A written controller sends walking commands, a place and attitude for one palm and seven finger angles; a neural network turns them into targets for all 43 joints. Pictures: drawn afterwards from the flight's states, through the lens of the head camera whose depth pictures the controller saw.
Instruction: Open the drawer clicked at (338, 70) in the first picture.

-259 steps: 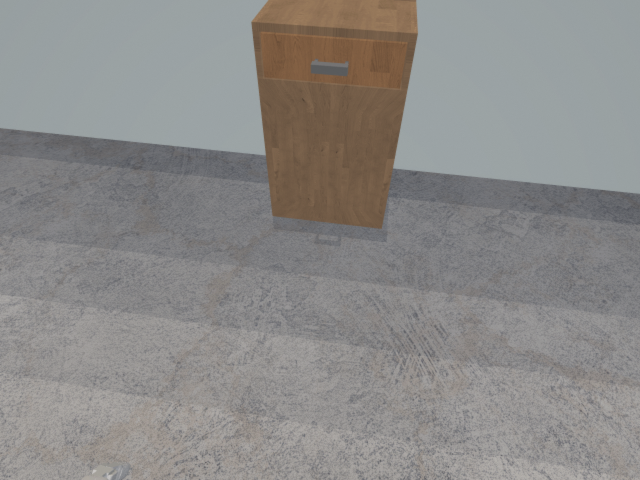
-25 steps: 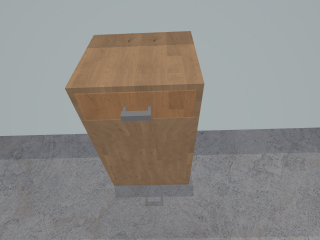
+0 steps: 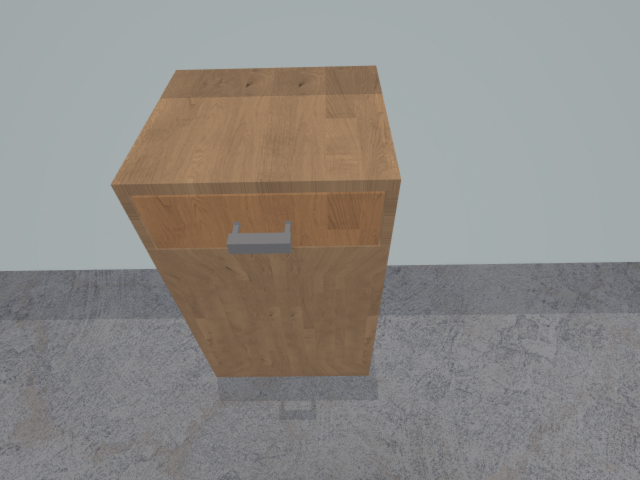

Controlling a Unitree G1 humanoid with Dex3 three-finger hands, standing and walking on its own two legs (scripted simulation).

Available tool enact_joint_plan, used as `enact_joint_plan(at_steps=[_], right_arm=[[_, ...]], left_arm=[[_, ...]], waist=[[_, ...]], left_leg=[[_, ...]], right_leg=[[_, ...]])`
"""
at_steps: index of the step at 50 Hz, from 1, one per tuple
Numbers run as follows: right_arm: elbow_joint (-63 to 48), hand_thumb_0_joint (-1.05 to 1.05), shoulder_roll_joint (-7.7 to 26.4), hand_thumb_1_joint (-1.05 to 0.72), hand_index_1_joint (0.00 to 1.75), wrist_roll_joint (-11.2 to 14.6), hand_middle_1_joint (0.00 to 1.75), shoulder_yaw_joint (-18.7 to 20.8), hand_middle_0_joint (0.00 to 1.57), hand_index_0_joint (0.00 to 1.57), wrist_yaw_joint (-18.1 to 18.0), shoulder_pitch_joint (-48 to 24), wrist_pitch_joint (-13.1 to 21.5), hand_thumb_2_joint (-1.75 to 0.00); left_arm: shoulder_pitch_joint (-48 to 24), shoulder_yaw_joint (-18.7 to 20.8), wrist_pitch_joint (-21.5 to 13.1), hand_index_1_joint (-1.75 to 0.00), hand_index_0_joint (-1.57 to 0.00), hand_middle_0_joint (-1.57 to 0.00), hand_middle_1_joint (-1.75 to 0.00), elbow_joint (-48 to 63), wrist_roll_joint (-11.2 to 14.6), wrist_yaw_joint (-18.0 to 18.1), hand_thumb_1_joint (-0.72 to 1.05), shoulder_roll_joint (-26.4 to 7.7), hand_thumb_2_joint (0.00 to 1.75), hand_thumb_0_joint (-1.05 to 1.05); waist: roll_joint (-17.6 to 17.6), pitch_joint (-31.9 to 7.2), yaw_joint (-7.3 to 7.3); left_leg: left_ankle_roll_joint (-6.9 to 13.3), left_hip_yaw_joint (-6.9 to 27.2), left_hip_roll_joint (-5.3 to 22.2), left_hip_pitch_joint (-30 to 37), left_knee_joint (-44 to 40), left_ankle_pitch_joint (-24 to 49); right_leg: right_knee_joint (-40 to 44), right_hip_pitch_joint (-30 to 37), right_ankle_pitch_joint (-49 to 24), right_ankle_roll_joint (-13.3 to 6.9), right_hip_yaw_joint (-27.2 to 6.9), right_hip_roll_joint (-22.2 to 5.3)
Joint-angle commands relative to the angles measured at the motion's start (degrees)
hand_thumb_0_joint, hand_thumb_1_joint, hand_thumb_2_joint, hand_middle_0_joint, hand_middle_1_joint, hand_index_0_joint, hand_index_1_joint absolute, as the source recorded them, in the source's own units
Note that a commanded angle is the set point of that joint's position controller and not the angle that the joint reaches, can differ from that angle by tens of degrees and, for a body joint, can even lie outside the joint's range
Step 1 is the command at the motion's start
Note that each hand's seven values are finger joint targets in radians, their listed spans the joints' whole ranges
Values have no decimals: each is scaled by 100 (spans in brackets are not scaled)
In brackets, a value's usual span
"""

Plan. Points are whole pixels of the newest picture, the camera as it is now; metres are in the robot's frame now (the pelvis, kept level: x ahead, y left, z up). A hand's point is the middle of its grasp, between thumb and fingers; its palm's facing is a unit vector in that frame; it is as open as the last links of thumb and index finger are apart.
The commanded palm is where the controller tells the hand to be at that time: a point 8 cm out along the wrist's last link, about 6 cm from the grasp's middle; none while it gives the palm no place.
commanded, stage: look again from close up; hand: left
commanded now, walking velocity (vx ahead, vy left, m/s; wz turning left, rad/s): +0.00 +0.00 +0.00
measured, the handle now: (261, 234) +0.54 +0.15 -0.05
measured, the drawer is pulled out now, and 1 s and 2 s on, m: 0.00 0.00 0.00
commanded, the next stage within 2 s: raise the hand with hooked fingers in 0.26 s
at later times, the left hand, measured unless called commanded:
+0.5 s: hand out of the picture +0.12 +0.18 -0.10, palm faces -0.02 -0.87 -0.50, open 7.3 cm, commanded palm +0.12 +0.20 -0.05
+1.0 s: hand (171, 424) +0.20 +0.21 -0.03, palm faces +0.15 -0.02 -0.99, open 9.9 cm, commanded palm +0.18 +0.20 +0.01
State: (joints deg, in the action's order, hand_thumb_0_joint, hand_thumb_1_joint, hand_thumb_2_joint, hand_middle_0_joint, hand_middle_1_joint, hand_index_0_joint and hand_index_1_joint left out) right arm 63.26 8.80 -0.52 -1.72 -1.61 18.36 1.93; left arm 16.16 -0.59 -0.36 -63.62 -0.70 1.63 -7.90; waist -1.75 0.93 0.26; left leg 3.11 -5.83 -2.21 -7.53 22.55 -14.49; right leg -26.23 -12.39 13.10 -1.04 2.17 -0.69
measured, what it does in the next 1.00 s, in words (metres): lowers itself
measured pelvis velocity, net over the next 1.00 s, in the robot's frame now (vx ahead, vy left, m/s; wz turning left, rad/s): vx -0.01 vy -0.04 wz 0.01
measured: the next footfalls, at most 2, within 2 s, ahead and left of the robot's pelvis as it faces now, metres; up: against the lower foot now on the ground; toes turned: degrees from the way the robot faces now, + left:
none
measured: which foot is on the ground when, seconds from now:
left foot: down 0.00-1.00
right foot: down 0.00-1.00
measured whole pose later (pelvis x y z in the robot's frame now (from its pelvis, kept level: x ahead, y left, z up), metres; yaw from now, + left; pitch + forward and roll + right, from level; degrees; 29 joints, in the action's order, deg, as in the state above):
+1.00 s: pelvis -0.01 -0.04 -0.06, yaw +0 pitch +11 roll +2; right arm 32.1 12.1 -4.3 1.4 0.8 0.4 -4.4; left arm 18.7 -2.0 -3.9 -2.2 -62.8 31.7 -20.2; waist -1.1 -7.1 -7.3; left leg -0.7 -0.5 -1.2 -36.4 52.9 -27.3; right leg -54.8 -40.6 25.2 -5.2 3.7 1.0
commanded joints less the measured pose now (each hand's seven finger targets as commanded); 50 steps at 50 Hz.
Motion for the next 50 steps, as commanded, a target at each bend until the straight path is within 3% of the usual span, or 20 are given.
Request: enact_joint_plan(at_steps=[1, 17, 18, 19, 20, 21, 22, 23, 24, 26, 28, 31, 33, 35, 37, 40, 42, 45, 47, 50], right_arm=[[-78, 0, 525, -90, 30, -11, 30, 86, 20, 20, -64, 401, 46, -90], [77, 0, 426, -90, 30, -15, 30, 76, 20, 20, -102, 356, 25, -90], [-325, 0, 643, -90, 30, 64, 30, 179, 20, 20, -6, -371, 42, -90], [-2367, 0, 1536, -90, 30, 352, 30, 174, 20, 20, -313, -350, 845, -90], [-2156, 0, 1139, -90, 30, 265, 30, 191, 20, 20, -541, -936, 1320, -90], [-1820, 0, 1116, -90, 30, 360, 30, 359, 20, 20, -566, -834, 1477, -90], [-1850, 0, 783, -90, 30, 410, 30, 319, 20, 20, -541, -682, 1460, -90], [-2360, 0, 988, -90, 30, 422, 30, 302, 20, 20, -470, -946, 1510, -90], [-2426, 0, 1207, -90, 30, 301, 30, 357, 20, 20, -460, -1030, 1518, -90], [-2793, 0, 1291, -90, 30, 48, 30, 344, 20, 20, -336, -1113, 1341, -90], [-3191, 0, 1277, -90, 30, -127, 30, 508, 20, 20, -177, -1212, 991, -90], [-3535, 0, 1221, -90, 30, -176, 30, 596, 20, 20, 207, -1480, 292, -90], [-3813, 0, 1162, -90, 30, -130, 30, 523, 20, 20, 418, -1848, -61, -90], [-4011, 0, 1120, -90, 30, -113, 30, 467, 20, 20, 517, -2070, -219, -90], [-4144, 0, 1080, -90, 30, -233, 30, 532, 20, 20, 541, -2055, -374, -90], [-4184, 0, 903, -90, 30, -339, 30, 530, 20, 20, 401, -2003, -449, -90], [-4093, 0, 860, -90, 30, -415, 30, 534, 20, 20, 269, -2012, -500, -90], [-4013, 0, 850, -90, 30, -439, 30, 520, 20, 20, 186, -2000, -416, -90], [-3941, 0, 885, -90, 30, -422, 30, 530, 20, 20, 156, -2017, -394, -90], [-3957, 0, 916, -90, 30, -279, 30, 483, 20, 20, 114, -2118, -452, -90]], left_arm=[[335, 51, -110, -30, -20, -20, -30, 141, 10, 25, 90, -466, 90, 0], [406, 70, -121, -30, -20, -20, -30, 62, 13, 29, 90, -444, 90, 0], [928, 122, -244, -30, -20, -20, -30, -152, -37, 291, 90, -726, 90, 0], [-3739, -272, -1244, -32, -20, -20, -32, 8218, -766, 239, 88, -2274, 89, 0], [-1474, 12, -749, -33, -20, -20, -33, 6719, -865, 680, 85, -2012, 88, 0], [-1153, -10, -388, -34, -21, -21, -34, 6501, -522, 1042, 83, -1545, 87, 0], [509, -541, 157, -36, -21, -21, -36, 5467, -758, 1097, 81, -504, 86, 0], [-317, -694, 146, -37, -21, -21, -37, 6551, -979, 1117, 78, -640, 85, 0], [-168, -491, 99, -39, -21, -21, -39, 6674, -1556, 1244, 76, -1031, 84, 0], [105, -524, 91, -42, -21, -21, -42, 6290, -2550, 1528, 71, -1082, 82, 0], [875, -419, 113, -45, -22, -22, -45, 5626, -3568, 1750, 67, -1006, 80, 0], [2628, -298, 40, -50, -22, -22, -50, 5345, -4752, 1930, 60, -925, 77, 0], [2414, -208, -151, -53, -22, -22, -53, 5997, -5276, 2034, 55, -1173, 75, 0], [2022, -173, -297, -55, -23, -23, -55, 6433, -5660, 2189, 50, -1337, 73, 0], [1260, 192, -313, -58, -23, -23, -58, 7208, -6097, 2532, 46, -1760, 71, 0], [174, 461, -387, -63, -24, -24, -63, 7750, -6463, 3095, 39, -2014, 68, 0], [-762, 487, -504, -66, -24, -24, -66, 8167, -6508, 3399, 34, -2127, 66, 0], [-1104, 449, -753, -70, -25, -25, -70, 8092, -6423, 3479, 27, -2162, 63, 0], [-1172, 277, -612, -74, -25, -25, -74, 7774, -6210, 3407, 22, -1986, 61, 0], [-848, 16, 95, -78, -25, -25, -78, 7098, -5911, 3030, 15, -1740, 58, 0]], waist=[[192, 246, 12], [199, 273, -7], [1050, 501, -312], [-763, -2286, 270], [-1633, -1963, -139], [-1456, -1357, -56], [-741, -944, -52], [-280, -452, -21], [59, -739, 30], [904, -364, 66], [1635, -349, -200], [1726, -635, -821], [1505, -1051, -948], [1070, -1160, -951], [174, -1587, -906], [-338, -2303, -691], [-142, -2425, -433], [-75, -2262, -218], [151, -2115, -30], [462, -1888, -106]], left_leg=[[-31, 800, 848, -285, -435, 956], [-82, 720, 849, -184, -376, 981], [-265, 458, 905, -866, 875, 844], [-7, 454, 232, 665, -24, 1544], [12, 401, 331, 820, 17, 2516], [-188, 442, 353, 372, 69, 1961], [-130, 492, 431, -55, 104, 1614], [-112, 680, 366, -398, 143, 1259], [-53, 631, 312, -389, 376, 1082], [-12, 692, 112, -1042, 782, 762], [-101, 597, -35, -1575, 1081, 371], [-248, 421, -51, -2258, 1147, 566], [-285, 328, -77, -2626, 1286, 829], [-262, 323, -138, -2744, 1410, 601], [-209, 356, -207, -2545, 1684, 648], [-140, 484, -252, -2215, 2204, 634], [-89, 605, -258, -2074, 2579, 448], [-72, 671, -235, -2034, 2883, 181], [-42, 695, -206, -2151, 2838, 17], [-48, 610, -174, -2456, 2328, -117]], right_leg=[[375, 121, -909, -206, -622, -528], [493, 293, -1179, -243, -596, -552], [409, 299, -3735, 121, -836, -912], [-70, 626, -2502, -166, -1260, -259], [-242, 499, -1318, -285, -731, -82], [-184, -47, -517, -221, -484, 22], [-191, -240, -416, -158, -376, 33], [-148, -428, -467, -148, -346, -6], [-182, -715, -343, -176, -463, 49], [-252, -1303, 221, -190, -541, 79], [-247, -1391, 794, -145, -680, 58], [-580, -735, -391, -274, -940, 31], [-1064, -500, -1426, -302, -984, -12], [-1190, -702, -1112, -318, -1130, 2], [-1398, -882, -894, -373, -1200, 90], [-1631, -1313, -897, -375, -1443, 124], [-1632, -1773, -511, -328, -1630, 49], [-1615, -2245, -97, -316, -1588, 22], [-1528, -2190, -62, -242, -1415, 58], [-1206, -1378, -218, -118, -1091, 41]])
